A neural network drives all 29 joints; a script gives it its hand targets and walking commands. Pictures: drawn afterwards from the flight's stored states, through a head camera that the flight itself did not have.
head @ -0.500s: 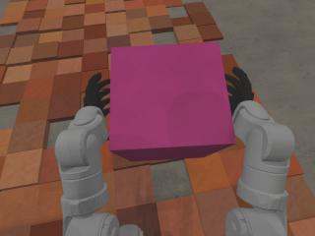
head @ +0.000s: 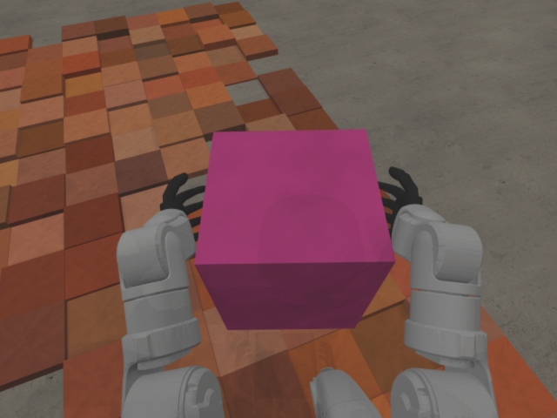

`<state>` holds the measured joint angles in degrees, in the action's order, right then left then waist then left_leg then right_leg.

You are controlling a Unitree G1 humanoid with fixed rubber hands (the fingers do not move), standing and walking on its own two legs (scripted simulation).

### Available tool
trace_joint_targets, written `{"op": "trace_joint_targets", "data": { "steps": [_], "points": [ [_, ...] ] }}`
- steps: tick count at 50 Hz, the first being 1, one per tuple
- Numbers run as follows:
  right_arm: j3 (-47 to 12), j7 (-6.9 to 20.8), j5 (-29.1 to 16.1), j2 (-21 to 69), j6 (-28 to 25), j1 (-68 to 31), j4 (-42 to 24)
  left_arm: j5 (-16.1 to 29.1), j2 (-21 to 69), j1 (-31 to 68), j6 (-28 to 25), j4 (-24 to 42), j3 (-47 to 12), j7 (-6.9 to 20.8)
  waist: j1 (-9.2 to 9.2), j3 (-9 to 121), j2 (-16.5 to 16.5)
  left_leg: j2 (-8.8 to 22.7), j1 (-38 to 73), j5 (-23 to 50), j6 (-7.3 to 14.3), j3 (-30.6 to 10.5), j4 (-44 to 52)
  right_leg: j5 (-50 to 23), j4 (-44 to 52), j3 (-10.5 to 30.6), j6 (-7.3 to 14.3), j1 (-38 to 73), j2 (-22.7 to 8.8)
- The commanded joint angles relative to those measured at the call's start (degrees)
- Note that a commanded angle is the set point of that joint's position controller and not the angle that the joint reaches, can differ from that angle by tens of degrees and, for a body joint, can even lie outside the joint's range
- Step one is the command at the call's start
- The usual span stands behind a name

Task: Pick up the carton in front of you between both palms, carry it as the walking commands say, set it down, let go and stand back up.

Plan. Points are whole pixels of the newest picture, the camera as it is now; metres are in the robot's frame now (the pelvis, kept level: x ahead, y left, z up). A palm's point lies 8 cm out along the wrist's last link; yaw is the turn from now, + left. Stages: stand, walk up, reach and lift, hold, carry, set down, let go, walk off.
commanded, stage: carry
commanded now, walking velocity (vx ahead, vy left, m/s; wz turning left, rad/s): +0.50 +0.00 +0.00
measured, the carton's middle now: (290, 239) +0.36 -0.05 +0.04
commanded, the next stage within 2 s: none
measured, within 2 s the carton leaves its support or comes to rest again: neither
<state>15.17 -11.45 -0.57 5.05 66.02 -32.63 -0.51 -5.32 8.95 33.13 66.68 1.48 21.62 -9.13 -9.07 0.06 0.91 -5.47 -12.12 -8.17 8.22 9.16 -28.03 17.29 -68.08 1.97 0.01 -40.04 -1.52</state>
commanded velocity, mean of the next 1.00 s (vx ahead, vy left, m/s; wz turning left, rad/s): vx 0.50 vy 0.00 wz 0.00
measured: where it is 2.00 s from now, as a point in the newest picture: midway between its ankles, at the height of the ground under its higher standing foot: (271, 152)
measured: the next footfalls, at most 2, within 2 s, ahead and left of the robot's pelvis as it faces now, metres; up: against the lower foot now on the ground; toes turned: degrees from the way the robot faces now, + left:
right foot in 0.14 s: +0.35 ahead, -0.13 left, +0.00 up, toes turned +10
left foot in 0.46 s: +0.45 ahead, +0.09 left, +0.02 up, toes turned +11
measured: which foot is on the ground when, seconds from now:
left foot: down 0.00-0.16, up 0.18-0.44, down 0.46-0.76, up 0.78-1.00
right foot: up 0.00-0.12, down 0.14-0.48, up 0.50-0.74, down 0.76-1.00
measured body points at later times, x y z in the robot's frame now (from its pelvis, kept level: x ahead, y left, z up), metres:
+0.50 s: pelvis +0.38 -0.05 +0.00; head +0.44 -0.03 +0.44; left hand +0.68 +0.20 +0.09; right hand +0.76 -0.09 +0.10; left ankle +0.41 +0.08 -0.72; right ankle +0.31 -0.14 -0.72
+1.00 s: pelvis +0.70 -0.08 +0.00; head +0.74 -0.09 +0.45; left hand +1.03 +0.12 +0.11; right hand +1.07 -0.18 +0.11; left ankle +0.73 +0.05 -0.67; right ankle +0.62 -0.16 -0.73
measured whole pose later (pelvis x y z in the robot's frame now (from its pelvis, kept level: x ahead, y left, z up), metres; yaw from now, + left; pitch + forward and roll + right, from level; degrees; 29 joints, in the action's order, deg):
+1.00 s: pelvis +0.70 -0.08 +0.00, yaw +2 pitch +8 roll +1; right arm 16.7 -10.2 1.1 7.8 64.5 -32.3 -4.6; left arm -1.1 6.3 29.6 65.5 6.7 16.9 -10.1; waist 4.4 4.1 0.4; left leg 2.5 -39.9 -20.8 -0.9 3.4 -56.0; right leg 24.3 -27.5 -0.5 3.2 -14.6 2.0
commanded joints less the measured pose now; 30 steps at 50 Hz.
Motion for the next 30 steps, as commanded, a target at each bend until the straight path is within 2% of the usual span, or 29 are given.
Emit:
{"op": "trace_joint_targets", "data": {
  "steps": [1,2,3,4,5,6,7,8,9,10,11,12,14,15,16,17,18,19,20,21,22,23,24,25,26,27,28,29,30],
  "points": [
    [-43.53,8.19,-21.77,57.27,-5.09,-43.45,-4.9,6.53,40.19,29.87,-5.17,1.62,-34.34,0.94,2.72,18.24,2.05,10.57,10.7,38.15,-2.01,-11.93,8.54,-20.53,29.62,-11.21,1.96,7.4,3.3],
    [-42.22,8.09,-19.83,56.83,-5.53,-39.1,-3.29,6.05,41.78,28.26,-5.91,3.33,-36.58,0.96,3.46,19.65,6.5,11.65,11.2,44.05,-3.03,-11.2,7.71,-23.23,32.37,-12.71,2.78,11.38,4.38],
    [-42.18,7.69,-18.14,55.81,-5.94,-34.33,-2.45,5.98,38.96,27.09,-6.49,3.17,-36.02,1.22,3.05,23.36,5.69,11.46,12.06,45.9,-2.77,-10.18,1.75,-26.73,39.15,-13.92,2.76,17.86,6.81],
    [-41.55,7.65,-18.25,56.39,-6.39,-35.67,-4.13,7.12,41.26,27.19,-6.85,5.7,-37.94,1.24,5.7,28.11,9.42,11.22,14.18,48.5,-4.45,-5.56,-5.74,-31.81,43.64,-14.6,4.74,26.43,6.46],
    [-42.41,7.64,-17.49,54.92,-6.62,-34.07,-5.1,7.58,39.24,26.84,-7.15,7.32,-39.17,1.33,9.15,32.02,6.89,10.43,11.41,43.21,-4.69,-5.36,-13.9,-35.26,48.01,-13.49,4.25,37.88,4.54],
    [-42.14,7.49,-16.8,53.27,-6.88,-34.14,-6.31,6.78,41.55,20.32,-6.73,2.12,-39.38,1.64,10.84,34.21,2.37,9.53,-0.39,30.76,-7.02,-4.85,-26.05,-48.75,46.61,-5.51,8.7,52.03,-2.51],
    [-41.93,7.56,-15.4,54.03,-6.81,-31.9,-6.35,8.18,39.3,26.91,-8.02,8.95,-39.9,1.61,12.85,37.35,-11.28,0.2,-19.36,-19.99,-9.72,-6.58,-41.99,-73.85,40.36,13.55,15.25,68.44,-17.03],
    [-40.14,6.76,-13.66,51.03,-6.31,-27.04,-4.78,8.9,38.9,24.51,-7.95,8.55,-42.3,1.32,14.29,44.27,-14.18,0.59,-30.74,-26.1,-9.37,-11.47,-58.07,-73.84,35.24,24.59,22.24,79.24,-23.54],
    [-39.28,6.22,-13.06,50.63,-7.29,-26.53,-9.21,9.53,41.56,19.06,-7.9,5.79,-43.65,1.56,13.9,44.04,-13.38,4.12,-36.24,-23.48,-8.57,-15.99,-66.08,-59.69,38.36,27.28,22.91,77.3,-23.32],
    [-38.79,5.78,-11.09,50.63,-7.58,-22.67,-9.09,12.43,44.17,19.83,-8.43,9.47,-45.89,2.26,13.87,41.12,-4.52,7.08,-38.17,-21.79,-6.91,-16.05,-61.18,-49.18,38.39,20.83,18.87,72.65,-19.4],
    [-38.38,5.75,-11.09,52.17,-7.64,-20.36,-10.22,13.66,46.14,18.44,-8.32,11.44,-47.21,2.64,13.11,38.86,-0.11,7.6,-34.14,-19.69,-6.77,-14.7,-55.64,-38.38,42.74,20.88,17.72,62.04,-17.03],
    [-38.85,5.61,-10.25,53.09,-8.63,-24.52,-12.5,14.69,48.0,24.94,-9.18,15.8,-49.39,3.22,12.52,35.67,2.34,6.61,-33.85,-18.3,-6.91,-11.66,-48.89,-36.06,43.5,20.22,15.36,59.27,-14.61],
    [-36.11,4.8,-7.54,49.6,-9.59,-18.73,-12.75,22.71,48.67,32.23,-10.22,25.41,-55.5,4.69,12.06,32.57,-0.28,7.45,-29.25,-16.21,-8.22,-9.2,-37.46,-33.35,45.45,14.85,13.01,51.97,-13.43],
    [-37.38,4.58,-6.75,49.12,-10.0,-18.8,-16.28,24.12,46.76,33.38,-10.68,27.28,-54.65,4.87,12.08,28.56,-4.46,6.53,-27.36,-17.25,-8.75,-7.46,-31.94,-37.91,46.96,14.22,12.21,45.44,-11.62],
    [-37.0,3.71,-4.49,46.09,-9.83,-17.52,-15.4,23.06,44.37,27.94,-9.6,21.93,-53.99,4.89,12.97,25.46,-8.73,3.03,-21.99,-19.73,-9.09,-4.07,-21.42,-41.54,47.28,11.22,10.47,41.87,-8.51],
    [-37.35,2.97,-2.09,42.58,-9.44,-17.25,-14.69,21.15,41.76,20.96,-8.94,16.27,-52.99,5.04,14.35,22.53,-10.38,2.0,-17.87,-10.91,-9.07,-1.98,-14.59,-48.39,46.2,8.71,8.46,38.57,-5.95],
    [-36.43,2.71,-1.35,40.02,-9.42,-13.85,-14.55,22.03,40.23,20.29,-8.57,14.77,-54.42,5.16,12.88,25.5,-16.11,2.11,-10.12,-0.35,-8.97,-3.96,-5.16,-46.34,43.9,8.1,8.18,34.04,-4.92],
    [-36.81,2.44,-1.55,39.74,-9.55,-16.16,-16.82,22.08,40.17,18.57,-8.29,13.42,-52.6,5.47,12.18,29.46,-14.41,-0.58,1.1,5.67,-8.94,-0.71,-3.37,-39.97,41.31,5.89,7.52,30.01,-4.15],
    [-33.58,1.83,1.28,35.96,-8.48,-10.3,-11.62,23.17,39.47,22.41,-8.02,14.68,-54.5,5.71,7.23,29.91,-10.56,1.92,10.66,8.41,-8.04,-2.21,1.84,-30.44,37.42,1.63,5.55,25.81,-3.29],
    [-33.1,1.88,0.66,38.59,-8.37,-9.86,-11.99,24.62,38.96,28.11,-8.02,19.84,-55.68,5.46,4.08,31.09,-1.82,7.62,22.78,7.27,-4.66,-5.23,1.82,-25.87,27.07,-0.52,4.53,16.71,-1.46],
    [-32.76,1.27,1.29,37.4,-8.37,-13.81,-14.22,27.38,39.71,30.82,-7.67,20.25,-55.86,5.72,2.19,32.66,9.38,22.52,33.97,17.09,2.04,-24.57,4.24,-0.58,14.89,-3.68,0.81,0.91,1.75],
    [-32.06,0.81,0.26,35.07,-7.56,-15.39,-13.61,28.1,37.54,32.98,-7.1,20.63,-53.65,5.53,3.1,32.95,15.59,27.47,35.98,29.98,8.3,-33.27,0.92,14.63,0.82,-0.87,1.4,-5.93,3.42],
    [-33.86,0.59,-1.84,34.96,-7.36,-17.6,-18.91,28.64,39.54,30.28,-6.3,19.84,-53.62,5.01,4.75,35.54,8.68,28.28,32.99,22.45,9.67,-31.1,0.6,15.66,-3.27,3.63,2.81,-6.16,-0.43],
    [-33.59,0.69,-2.36,35.63,-6.69,-18.27,-18.1,26.44,36.13,33.74,-5.99,23.96,-51.17,4.33,3.88,32.59,8.39,27.27,32.33,21.12,8.03,-31.52,-0.04,16.64,-2.11,5.24,1.9,-9.31,-2.05],
    [-35.95,0.75,-5.56,36.27,-5.67,-19.61,-18.69,24.43,35.24,28.05,-4.53,19.14,-47.94,3.16,4.55,29.02,3.61,25.2,27.64,19.35,5.96,-29.03,1.02,13.96,-0.03,6.07,1.79,-9.23,-3.29],
    [-38.69,1.12,-8.44,37.47,-5.49,-22.53,-22.36,23.95,35.02,30.15,-4.93,22.09,-46.61,2.4,6.47,27.91,2.51,22.67,22.65,13.26,3.72,-24.56,1.82,12.25,7.9,4.64,0.39,-6.0,-3.67],
    [-38.83,1.31,-10.06,37.35,-4.71,-22.26,-21.29,20.27,32.0,26.18,-4.05,19.68,-44.96,1.22,7.03,26.1,2.25,22.54,19.09,11.32,3.3,-22.11,3.16,8.09,9.53,0.24,-0.2,-3.53,-2.76],
    [-42.06,1.83,-13.47,37.16,-4.54,-25.95,-24.08,16.46,30.26,22.41,-3.55,17.65,-39.86,0.05,5.88,24.52,6.41,20.88,17.55,12.16,2.42,-20.4,3.28,7.31,16.93,-2.06,-0.55,-3.27,-1.89],
    [-39.66,1.8,-11.59,34.19,-3.01,-22.95,-18.89,13.37,27.18,18.83,-2.4,12.52,-37.7,-0.7,5.36,23.39,8.97,20.41,12.62,11.27,1.37,-18.75,3.9,4.18,22.56,-2.69,0.26,3.76,-2.17]
  ]
}}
